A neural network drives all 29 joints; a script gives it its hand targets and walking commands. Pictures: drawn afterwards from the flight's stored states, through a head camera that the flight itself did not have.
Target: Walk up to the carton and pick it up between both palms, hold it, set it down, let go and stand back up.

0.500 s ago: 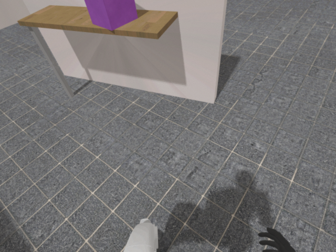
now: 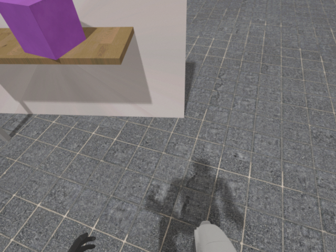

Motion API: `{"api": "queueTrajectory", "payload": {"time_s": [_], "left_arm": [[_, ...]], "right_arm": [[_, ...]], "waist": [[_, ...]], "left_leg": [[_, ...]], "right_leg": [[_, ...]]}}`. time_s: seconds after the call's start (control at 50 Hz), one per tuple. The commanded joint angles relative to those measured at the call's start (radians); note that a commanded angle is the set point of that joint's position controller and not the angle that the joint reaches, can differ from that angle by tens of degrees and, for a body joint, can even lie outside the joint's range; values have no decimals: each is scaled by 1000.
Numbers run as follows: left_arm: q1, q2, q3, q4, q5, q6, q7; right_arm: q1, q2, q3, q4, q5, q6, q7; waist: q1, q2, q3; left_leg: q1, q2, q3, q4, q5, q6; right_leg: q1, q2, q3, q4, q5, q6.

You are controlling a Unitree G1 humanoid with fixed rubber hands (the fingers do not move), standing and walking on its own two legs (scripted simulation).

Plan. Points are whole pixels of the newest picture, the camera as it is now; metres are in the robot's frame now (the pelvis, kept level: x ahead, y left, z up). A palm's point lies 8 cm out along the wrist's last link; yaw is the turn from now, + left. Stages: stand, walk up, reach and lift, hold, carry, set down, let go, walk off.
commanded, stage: walk up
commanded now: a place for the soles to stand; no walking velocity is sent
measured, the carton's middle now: (45, 22) +1.09 +0.50 +0.10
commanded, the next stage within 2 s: none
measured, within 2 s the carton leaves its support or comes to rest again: neither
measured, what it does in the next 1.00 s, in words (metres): walks ahead: right foot, then left foot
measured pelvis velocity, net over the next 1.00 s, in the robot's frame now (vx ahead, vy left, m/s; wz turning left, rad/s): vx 0.38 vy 0.26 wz -0.19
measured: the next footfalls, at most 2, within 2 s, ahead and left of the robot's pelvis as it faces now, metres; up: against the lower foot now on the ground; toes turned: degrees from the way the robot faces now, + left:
right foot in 0.14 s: +0.23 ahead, -0.08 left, +0.00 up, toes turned -7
left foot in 0.58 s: +0.41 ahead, +0.30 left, +0.00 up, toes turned +2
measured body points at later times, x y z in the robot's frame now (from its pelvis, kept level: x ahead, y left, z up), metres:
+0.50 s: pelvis +0.21 +0.11 -0.01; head +0.22 +0.08 +0.44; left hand +0.27 +0.39 -0.10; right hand +0.32 -0.16 -0.12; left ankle +0.36 +0.29 -0.68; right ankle +0.19 -0.08 -0.73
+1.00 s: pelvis +0.38 +0.26 -0.02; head +0.39 +0.22 +0.43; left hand +0.56 +0.47 -0.10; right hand +0.35 -0.01 -0.16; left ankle +0.37 +0.30 -0.73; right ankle +0.45 +0.15 -0.73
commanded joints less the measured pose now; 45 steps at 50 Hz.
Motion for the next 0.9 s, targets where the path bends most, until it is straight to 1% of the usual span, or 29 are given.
{"api": "queueTrajectory", "payload": {"time_s": [0.0, 0.02, 0.04, 0.06, 0.08, 0.1, 0.12, 0.14, 0.16, 0.2, 0.22, 0.26, 0.3, 0.34, 0.42, 0.46, 0.5, 0.52, 0.54, 0.56, 0.58, 0.6, 0.62, 0.66, 0.68, 0.72, 0.78, 0.84, 0.88], "left_arm": [[-64, 75, 38, -98, 8, -28, 11], [-49, 77, 41, -96, 12, -31, 16], [-1, 84, 47, -85, 14, -34, 21], [106, 100, 59, -58, 20, -40, 30], [254, 141, 77, -26, 33, -44, 45], [398, 218, 94, -11, 56, -47, 64], [394, 269, 97, -32, 49, -36, 85], [333, 277, 108, -28, 34, -22, 107], [267, 249, 98, -41, 27, -22, 119], [129, 195, 72, -57, 32, -35, 116], [70, 182, 62, -59, 31, -50, 104], [26, 178, 57, -39, 29, -73, 79], [34, 188, 59, -25, 32, -86, 66], [46, 205, 64, -20, 35, -93, 62], [89, 241, 81, -21, 43, -92, 55], [79, 263, 93, -31, 51, -82, 54], [34, 264, 93, -49, 59, -63, 53], [56, 211, 79, -51, 63, -51, 53], [121, 134, 53, -45, 65, -41, 50], [143, 41, 20, -79, 50, -35, 43], [172, 77, 35, -104, 21, -22, 53], [144, 122, 38, -98, 16, -12, 63], [80, 151, 45, -97, 17, -10, 66], [79, 154, 56, -58, 11, -12, 64], [100, 147, 56, -50, 12, -15, 60], [117, 131, 53, -40, 12, -17, 56], [72, 100, 40, -53, -1, -24, 49], [34, 75, 33, -67, -4, -35, 47], [49, 70, 37, -70, 3, -42, 53]], "right_arm": [[34, -162, -41, -76, 4, -3, -9], [37, -167, -40, -77, 2, 4, -11], [29, -170, -37, -81, 2, 11, -13], [8, -172, -31, -86, 1, 18, -15], [5, -160, -23, -90, -10, 22, -16], [46, -121, -12, -113, -22, 27, -12], [72, -153, -22, -140, -11, 42, -4], [20, -196, -33, -149, -17, 69, -1], [-43, -197, -40, -159, -27, 80, 5], [-100, -148, -36, -166, -20, 86, 19], [-74, -120, -32, -156, -15, 85, 27], [-21, -79, -28, -137, -9, 81, 45], [-20, -53, -22, -133, 0, 80, 59], [-56, -48, -23, -144, 5, 79, 68], [-151, -56, -34, -178, 4, 65, 78], [-141, -64, -46, -178, 1, 54, 75], [-30, -89, -65, -149, 2, 41, 65], [60, -121, -81, -114, 0, 28, 55], [152, -173, -98, -78, 0, 15, 42], [169, -253, -101, -87, -1, 4, 28], [57, -302, -99, -136, 7, 9, 20], [-30, -306, -99, -151, 27, 17, 11], [-57, -274, -87, -150, 41, 19, 6], [-56, -198, -65, -146, 18, 17, -5], [-67, -167, -54, -141, 12, 14, -4], [-87, -132, -42, -132, 10, 14, 0], [-71, -125, -29, -124, 1, 20, -2], [-37, -132, -27, -114, -3, 33, -3], [-45, -154, -29, -112, -1, 46, 1]], "waist": [[-6, 52, 48], [4, 34, 41], [36, 6, 22], [99, -28, -23], [182, -80, -111], [239, -201, -242], [214, -207, -275], [199, -124, -255], [186, -73, -191], [136, -5, -6], [101, -22, 48], [65, -86, 78], [53, -154, 68], [54, -191, 57], [91, -201, 11], [79, -209, -21], [9, -146, -63], [-26, -21, -99], [-59, 169, -160], [-70, 401, -150], [-22, 393, -140], [-8, 346, -82], [-3, 292, 4], [22, 203, 53], [36, 179, 46], [51, 156, 18], [29, 142, 11], [7, 121, -25], [29, 98, -56]], "left_leg": [[-107, 279, -164, -222, 285, 39], [-102, 277, -155, -178, 321, 27], [-110, 263, -131, -92, 378, 10], [-154, 235, -84, 67, 439, -15], [-244, 187, -48, 329, 442, -53], [-439, 104, -74, 659, 128, -90], [-620, 7, -164, 831, -240, -121], [-671, 66, -253, 937, -206, -97], [-688, 88, -280, 976, -146, -95], [-658, 123, -312, 926, -35, -105], [-590, 137, -324, 849, 13, -112], [-490, 124, -303, 778, 75, -123], [-490, 135, -290, 716, 121, -135], [-499, 172, -292, 594, 157, -138], [-410, 196, -268, 318, 193, -111], [-287, 179, -223, 238, 169, -90], [-69, 149, -164, 156, 170, -70], [54, 113, -166, 112, 134, -58], [149, 102, -202, 62, 63, -40], [150, 271, -512, -62, -89, 31], [77, 403, -831, -270, -276, 137], [-20, 455, -933, -385, -510, 196], [-88, 424, -850, -383, -475, 186], [-159, 343, -578, -260, -153, 135], [-197, 324, -503, -230, -47, 127], [-232, 319, -432, -211, 47, 142], [-187, 315, -369, -190, 140, 160], [-163, 289, -305, -148, 215, 117], [-202, 277, -271, -88, 229, 87]], "right_leg": [[143, 34, -66, -192, 63, -25], [188, 46, -77, -212, 50, -35], [266, 62, -84, -248, 51, -51], [414, 72, -82, -292, 67, -75], [622, 35, 11, -309, 29, -123], [849, -196, 427, -359, -167, -235], [917, -405, 880, -490, -259, -342], [856, -461, 965, -564, -449, -391], [740, -437, 895, -610, -520, -347], [476, -332, 556, -609, -346, -245], [349, -270, 413, -605, -242, -210], [233, -179, 270, -604, -139, -192], [229, -155, 209, -598, -74, -204], [229, -161, 176, -591, -102, -210], [243, -170, 146, -545, -224, -189], [219, -194, 156, -518, -260, -179], [139, -201, 153, -405, -293, -158], [99, -148, 107, -226, -292, -125], [78, -46, 17, 61, -290, -80], [-96, 80, 3, 338, -473, -35], [-168, 93, 70, 411, -496, -16], [-173, 42, 89, 483, -458, -14], [-182, 16, 111, 504, -378, -17], [-117, -7, 107, 442, -272, -14], [-58, -11, 107, 389, -253, -10], [19, 3, 75, 318, -243, -2], [38, 12, 23, 110, -214, 0], [132, 30, -25, -79, -110, -15], [276, 49, -53, -202, -9, -31]]}}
